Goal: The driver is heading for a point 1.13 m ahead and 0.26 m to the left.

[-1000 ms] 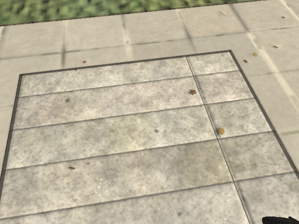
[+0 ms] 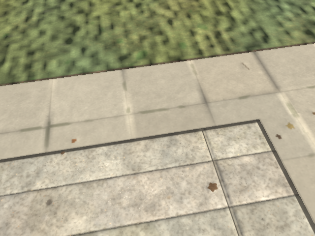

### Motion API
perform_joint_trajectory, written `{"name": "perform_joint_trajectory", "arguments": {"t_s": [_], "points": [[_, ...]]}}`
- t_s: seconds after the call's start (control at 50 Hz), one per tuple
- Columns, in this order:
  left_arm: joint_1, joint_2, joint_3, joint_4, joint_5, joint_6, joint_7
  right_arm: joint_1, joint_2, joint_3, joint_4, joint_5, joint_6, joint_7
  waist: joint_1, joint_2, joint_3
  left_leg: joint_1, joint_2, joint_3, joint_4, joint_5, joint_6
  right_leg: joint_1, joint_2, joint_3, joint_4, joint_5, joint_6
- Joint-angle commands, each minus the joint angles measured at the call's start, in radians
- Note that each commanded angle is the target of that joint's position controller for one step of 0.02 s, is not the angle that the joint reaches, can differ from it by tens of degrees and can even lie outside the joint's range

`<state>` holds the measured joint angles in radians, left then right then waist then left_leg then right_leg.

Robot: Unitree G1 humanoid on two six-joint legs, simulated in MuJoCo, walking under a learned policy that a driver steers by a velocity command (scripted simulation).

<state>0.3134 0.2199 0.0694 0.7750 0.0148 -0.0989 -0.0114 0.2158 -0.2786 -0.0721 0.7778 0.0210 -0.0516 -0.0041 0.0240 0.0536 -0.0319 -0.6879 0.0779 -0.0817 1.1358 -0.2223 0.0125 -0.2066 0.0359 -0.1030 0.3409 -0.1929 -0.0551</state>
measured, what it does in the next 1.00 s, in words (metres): walks ahead, turning left: left foot, then right foot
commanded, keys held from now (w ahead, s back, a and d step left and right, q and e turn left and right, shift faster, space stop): w+q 0.48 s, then w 0.52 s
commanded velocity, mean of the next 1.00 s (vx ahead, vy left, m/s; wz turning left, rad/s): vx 0.50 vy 0.00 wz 0.35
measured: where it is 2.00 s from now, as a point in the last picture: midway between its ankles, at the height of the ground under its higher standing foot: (113, 140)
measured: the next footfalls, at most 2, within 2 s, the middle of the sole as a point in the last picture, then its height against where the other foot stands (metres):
left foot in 0.32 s outside the picture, level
right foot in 0.82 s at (161, 206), level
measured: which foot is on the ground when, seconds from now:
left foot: up 0.00-0.30, down 0.32-0.82, up 0.84-1.00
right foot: down 0.00-0.32, up 0.34-0.80, down 0.82-1.00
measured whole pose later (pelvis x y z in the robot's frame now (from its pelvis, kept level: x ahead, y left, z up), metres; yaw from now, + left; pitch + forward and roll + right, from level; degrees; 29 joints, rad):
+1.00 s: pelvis +0.55 +0.11 +0.00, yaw +22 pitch +2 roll -1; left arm 0.28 0.24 0.05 0.77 0.01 -0.09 -0.02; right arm 0.26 -0.28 -0.06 0.71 0.01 -0.06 0.00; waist 0.02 0.04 0.00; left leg -0.55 0.04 -0.04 1.14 -0.31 0.02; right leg -0.28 0.06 -0.03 0.41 -0.18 -0.06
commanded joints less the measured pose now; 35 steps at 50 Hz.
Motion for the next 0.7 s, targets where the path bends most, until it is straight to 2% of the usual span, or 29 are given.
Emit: {"name": "perform_joint_trajectory", "arguments": {"t_s": [0.02, 0.08, 0.12, 0.2, 0.22, 0.26, 0.28, 0.3, 0.32, 0.34, 0.36, 0.38, 0.4, 0.42, 0.44, 0.46, 0.5, 0.56, 0.6, 0.64, 0.7], "points": [[-0.045, 0.127, 0.031, -0.046, 0.002, -0.022, 0.013, 0.009, -0.027, -0.011, -0.057, -0.005, 0.003, 0.000, -0.037, -0.105, 0.014, -0.096, 0.031, -0.060, -0.065, 0.136, -0.013, 0.061, -0.289, 0.147, -0.178, 0.332, -0.149], [-0.041, 0.139, 0.033, -0.028, -0.002, -0.017, 0.022, -0.072, -0.015, -0.006, -0.077, -0.005, 0.003, 0.016, -0.013, -0.109, 0.036, -0.066, 0.022, -0.015, -0.240, 0.281, -0.006, 0.073, -0.261, 0.048, -0.183, 0.326, -0.112], [-0.011, 0.152, 0.037, -0.010, -0.006, -0.012, 0.028, -0.147, 0.000, 0.001, -0.102, -0.007, 0.003, 0.028, 0.020, -0.104, 0.061, -0.053, 0.018, 0.024, -0.333, 0.322, 0.003, 0.104, -0.271, 0.015, -0.184, 0.311, -0.101], [0.042, 0.178, 0.048, 0.025, -0.021, 0.011, 0.031, -0.243, 0.004, 0.005, -0.161, -0.003, 0.005, 0.052, 0.055, -0.106, 0.101, -0.087, 0.006, 0.081, -0.442, 0.223, 0.037, 0.248, -0.318, -0.020, -0.134, 0.369, -0.087], [0.038, 0.187, 0.050, 0.029, -0.025, 0.018, 0.032, -0.249, -0.002, 0.003, -0.174, -0.002, 0.006, 0.058, 0.049, -0.114, 0.100, -0.071, -0.005, 0.102, -0.460, 0.170, 0.052, 0.272, -0.326, -0.033, -0.104, 0.438, -0.077], [0.013, 0.219, 0.058, 0.024, -0.034, 0.028, 0.039, -0.210, -0.032, -0.012, -0.187, -0.007, 0.010, 0.064, 0.009, -0.156, 0.054, 0.055, -0.063, 0.169, -0.476, 0.057, 0.090, 0.291, -0.325, -0.069, 0.010, 0.755, -0.053], [0.002, 0.237, 0.063, 0.023, -0.038, 0.034, 0.043, -0.140, -0.057, -0.027, -0.178, -0.007, 0.013, 0.064, -0.034, -0.176, 0.011, 0.158, -0.105, 0.198, -0.487, 0.011, 0.113, 0.290, -0.318, -0.085, 0.119, 0.913, -0.041], [-0.021, 0.244, 0.063, 0.019, -0.043, 0.040, 0.047, 0.011, -0.101, -0.053, -0.143, -0.004, 0.013, 0.060, -0.120, -0.162, -0.060, 0.365, -0.147, 0.207, -0.570, 0.071, 0.147, 0.239, -0.286, -0.111, 0.310, 0.944, -0.016], [-0.020, 0.223, 0.053, 0.004, -0.032, 0.034, 0.052, 0.182, -0.182, -0.088, -0.102, -0.006, 0.017, 0.042, -0.192, -0.090, -0.152, 0.686, -0.087, 0.064, -0.593, 0.136, 0.197, 0.011, -0.241, -0.115, 0.594, 0.699, 0.027], [0.076, 0.064, 0.001, -0.053, 0.013, 0.009, 0.033, 0.179, -0.299, -0.102, -0.100, 0.003, 0.008, 0.032, -0.075, 0.203, -0.226, 1.046, 0.186, -0.485, -0.648, 0.088, 0.386, -0.472, -0.039, -0.047, 0.978, -0.296, 0.090], [0.003, 0.121, 0.002, -0.065, -0.019, -0.037, 0.015, 0.241, -0.234, -0.081, -0.122, -0.003, -0.001, 0.031, -0.142, 0.129, -0.387, 1.125, 0.258, -0.753, -0.802, -0.023, 0.444, -0.589, -0.002, 0.191, 1.109, -0.391, 0.079], [-0.095, 0.162, 0.015, -0.094, -0.056, -0.055, 0.008, 0.212, -0.174, -0.065, -0.114, -0.014, -0.006, 0.029, -0.158, 0.079, -0.263, 1.051, 0.221, -0.601, -0.814, 0.037, 0.382, -0.665, -0.054, 0.207, 1.103, -0.295, 0.058], [-0.122, 0.152, 0.008, -0.103, -0.046, -0.062, 0.014, 0.139, -0.139, -0.054, -0.125, -0.005, -0.009, 0.026, -0.115, -0.003, -0.172, 0.897, 0.178, -0.471, -0.811, 0.112, 0.340, -0.638, -0.100, 0.201, 1.013, -0.204, 0.046], [-0.137, 0.156, 0.013, -0.099, -0.016, -0.060, 0.022, 0.065, -0.108, -0.044, -0.141, -0.004, -0.009, 0.025, -0.072, -0.047, -0.108, 0.743, 0.143, -0.383, -0.824, 0.204, 0.314, -0.573, -0.129, 0.191, 0.930, -0.162, 0.052], [-0.126, 0.167, 0.022, -0.102, -0.005, -0.048, 0.024, 0.023, -0.084, -0.034, -0.159, -0.013, -0.010, 0.022, -0.035, -0.038, -0.082, 0.635, 0.116, -0.329, -0.850, 0.274, 0.306, -0.499, -0.150, 0.195, 0.882, -0.136, 0.059], [-0.113, 0.164, 0.025, -0.105, -0.003, -0.033, 0.023, 0.007, -0.082, -0.033, -0.165, -0.017, -0.010, 0.020, -0.012, -0.029, -0.067, 0.572, 0.101, -0.312, -0.872, 0.294, 0.305, -0.461, -0.152, 0.193, 0.845, -0.125, 0.069], [-0.105, 0.138, 0.020, -0.103, 0.001, -0.011, 0.024, 0.011, -0.094, -0.034, -0.157, -0.014, -0.016, 0.012, 0.005, -0.028, -0.043, 0.493, 0.087, -0.253, -0.890, 0.364, 0.303, -0.446, -0.152, 0.169, 0.758, -0.099, 0.093], [-0.194, 0.096, 0.000, -0.117, 0.006, -0.003, 0.021, 0.050, -0.112, -0.037, -0.128, -0.010, -0.017, -0.004, -0.026, -0.008, -0.010, 0.432, 0.039, -0.147, -0.901, 0.399, 0.260, -0.425, -0.136, 0.140, 0.545, 0.091, 0.112], [-0.266, 0.079, -0.010, -0.126, -0.001, -0.006, 0.012, 0.083, -0.112, -0.035, -0.108, -0.007, -0.015, -0.005, -0.062, 0.018, -0.002, 0.421, 0.010, -0.107, -0.892, 0.346, 0.225, -0.371, -0.109, 0.128, 0.392, 0.234, 0.106], [-0.326, 0.087, -0.011, -0.137, -0.013, -0.009, 0.003, 0.120, -0.121, -0.035, -0.091, -0.005, -0.016, -0.002, -0.094, 0.031, 0.008, 0.442, 0.026, -0.125, -0.890, 0.253, 0.216, -0.341, -0.088, 0.124, 0.301, 0.307, 0.098], [-0.389, 0.115, -0.003, -0.164, -0.021, -0.017, -0.010, 0.158, -0.127, -0.035, -0.070, -0.001, -0.014, 0.001, -0.118, 0.030, 0.036, 0.552, 0.083, -0.189, -0.842, 0.220, 0.214, -0.385, -0.080, 0.136, 0.225, 0.252, 0.066]]}}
